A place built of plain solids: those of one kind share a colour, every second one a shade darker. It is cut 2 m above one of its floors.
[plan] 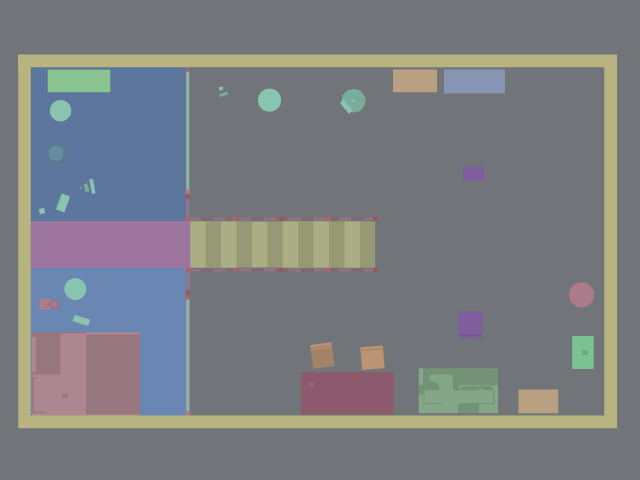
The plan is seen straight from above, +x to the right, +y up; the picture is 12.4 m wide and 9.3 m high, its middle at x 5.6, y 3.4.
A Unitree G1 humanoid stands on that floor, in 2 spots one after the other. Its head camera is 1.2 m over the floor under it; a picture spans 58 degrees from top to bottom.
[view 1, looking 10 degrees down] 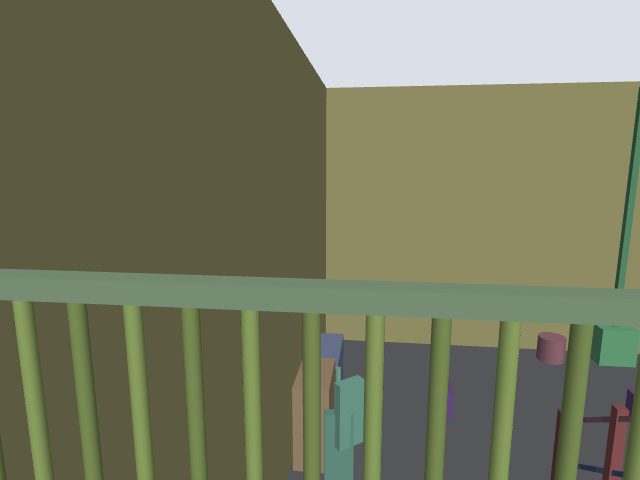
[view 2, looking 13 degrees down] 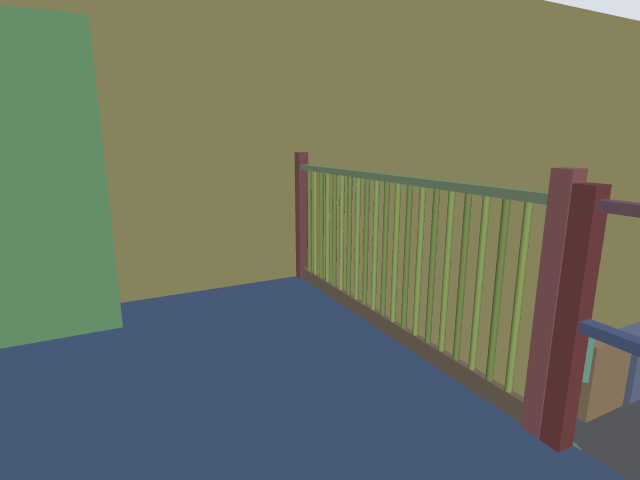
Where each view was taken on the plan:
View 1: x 2.34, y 5.80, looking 7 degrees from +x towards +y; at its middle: wall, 7.92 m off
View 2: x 1.49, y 3.31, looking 63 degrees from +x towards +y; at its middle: gal_guard_bal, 3.47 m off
